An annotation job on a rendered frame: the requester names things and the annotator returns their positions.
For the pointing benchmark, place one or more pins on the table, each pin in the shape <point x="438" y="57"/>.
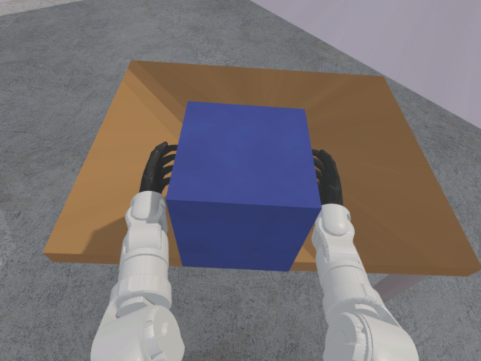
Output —
<point x="404" y="225"/>

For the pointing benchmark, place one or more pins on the left robot upper arm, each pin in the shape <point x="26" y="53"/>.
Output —
<point x="148" y="334"/>

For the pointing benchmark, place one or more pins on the right robot upper arm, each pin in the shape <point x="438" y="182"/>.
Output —
<point x="353" y="336"/>

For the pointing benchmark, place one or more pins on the right robot forearm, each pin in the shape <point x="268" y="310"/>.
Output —
<point x="342" y="276"/>

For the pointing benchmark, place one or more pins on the right robot hand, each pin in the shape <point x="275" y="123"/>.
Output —
<point x="329" y="184"/>

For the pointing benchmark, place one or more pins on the left robot hand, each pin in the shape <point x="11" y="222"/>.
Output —
<point x="152" y="179"/>

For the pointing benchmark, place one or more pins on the carton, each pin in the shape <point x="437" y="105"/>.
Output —
<point x="243" y="192"/>

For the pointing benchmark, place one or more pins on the left robot forearm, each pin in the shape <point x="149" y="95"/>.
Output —
<point x="144" y="262"/>

